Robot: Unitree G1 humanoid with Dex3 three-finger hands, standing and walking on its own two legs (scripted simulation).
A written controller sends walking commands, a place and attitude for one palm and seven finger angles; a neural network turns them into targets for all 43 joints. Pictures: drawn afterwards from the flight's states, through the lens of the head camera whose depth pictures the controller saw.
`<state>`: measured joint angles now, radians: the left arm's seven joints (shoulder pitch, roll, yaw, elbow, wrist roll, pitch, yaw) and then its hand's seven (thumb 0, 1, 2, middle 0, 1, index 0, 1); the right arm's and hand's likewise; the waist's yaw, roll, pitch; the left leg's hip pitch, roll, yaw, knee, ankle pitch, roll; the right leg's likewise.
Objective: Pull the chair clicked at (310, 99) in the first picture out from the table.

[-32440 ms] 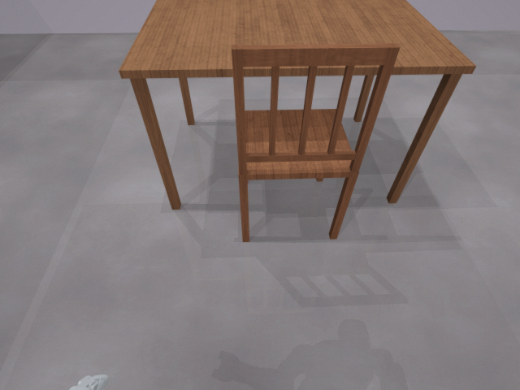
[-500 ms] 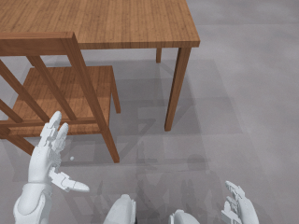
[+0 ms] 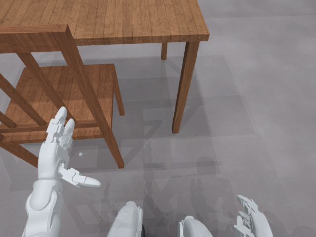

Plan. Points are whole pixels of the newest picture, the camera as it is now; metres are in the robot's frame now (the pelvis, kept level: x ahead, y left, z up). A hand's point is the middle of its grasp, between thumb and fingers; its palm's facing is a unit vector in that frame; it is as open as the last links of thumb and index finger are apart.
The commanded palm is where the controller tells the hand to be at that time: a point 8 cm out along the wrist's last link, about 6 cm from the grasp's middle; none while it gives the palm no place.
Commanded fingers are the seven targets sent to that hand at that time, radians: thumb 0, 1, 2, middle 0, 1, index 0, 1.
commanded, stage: aim the fingers beside a spindle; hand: left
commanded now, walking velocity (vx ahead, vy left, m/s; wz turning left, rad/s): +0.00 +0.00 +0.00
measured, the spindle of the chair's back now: (16, 96) +0.47 +0.44 +0.02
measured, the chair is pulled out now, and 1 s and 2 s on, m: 0.00 0.00 0.00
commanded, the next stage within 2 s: none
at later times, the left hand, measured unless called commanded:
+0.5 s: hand (94, 142) +0.34 +0.18 +0.01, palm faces +0.08 -1.00 -0.03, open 16.9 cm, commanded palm +0.32 +0.23 +0.01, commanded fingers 0.00 -0.50 0.30 -0.06 -0.08 -0.06 -0.08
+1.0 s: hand (93, 142) +0.34 +0.19 +0.01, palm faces +0.11 -0.99 -0.04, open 16.9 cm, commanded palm +0.32 +0.24 +0.01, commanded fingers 0.00 -0.50 0.30 -0.06 -0.08 -0.06 -0.08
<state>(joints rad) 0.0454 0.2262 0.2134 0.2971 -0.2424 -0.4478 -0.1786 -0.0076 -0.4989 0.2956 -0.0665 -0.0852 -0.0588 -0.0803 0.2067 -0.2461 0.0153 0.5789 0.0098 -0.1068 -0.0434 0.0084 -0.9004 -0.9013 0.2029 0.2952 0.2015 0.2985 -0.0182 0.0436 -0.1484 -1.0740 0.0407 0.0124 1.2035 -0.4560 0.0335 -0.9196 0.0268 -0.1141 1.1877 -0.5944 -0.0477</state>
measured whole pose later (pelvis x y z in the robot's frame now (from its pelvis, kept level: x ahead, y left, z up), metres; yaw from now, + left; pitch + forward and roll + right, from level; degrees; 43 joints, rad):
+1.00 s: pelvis +0.00 +0.00 -0.01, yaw -1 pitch +21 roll -3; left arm -0.15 0.23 0.22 0.50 -0.20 -0.50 -0.12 -0.01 -0.50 0.30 -0.07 -0.08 -0.06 -0.08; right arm 0.22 -0.25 0.01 0.59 0.01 -0.02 -0.02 0.01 -0.90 -0.90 0.20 0.30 0.20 0.30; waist -0.03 0.04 -0.16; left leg -1.17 0.05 0.02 1.27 -0.48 0.03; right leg -1.02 0.03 -0.11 1.26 -0.62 -0.05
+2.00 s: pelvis -0.01 +0.01 -0.02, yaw -1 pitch +22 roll -3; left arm -0.16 0.21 0.18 0.49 -0.18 -0.50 -0.09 -0.01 -0.50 0.30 -0.06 -0.08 -0.06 -0.08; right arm 0.21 -0.25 0.01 0.58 0.00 -0.02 -0.02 0.01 -0.90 -0.90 0.20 0.30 0.20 0.30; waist -0.04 0.04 -0.16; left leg -1.19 0.04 0.02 1.28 -0.47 0.04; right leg -1.04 0.03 -0.11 1.27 -0.61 -0.04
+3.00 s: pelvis +0.00 +0.01 -0.02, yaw -1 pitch +22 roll -3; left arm -0.13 0.21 0.20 0.48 -0.20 -0.47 -0.12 -0.01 -0.50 0.30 -0.07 -0.09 -0.06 -0.08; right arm 0.21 -0.24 0.02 0.58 0.00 -0.01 -0.02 0.01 -0.90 -0.90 0.20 0.30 0.20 0.30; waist -0.04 0.04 -0.17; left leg -1.18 0.05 0.02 1.28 -0.47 0.04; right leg -1.03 0.03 -0.10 1.26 -0.61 -0.04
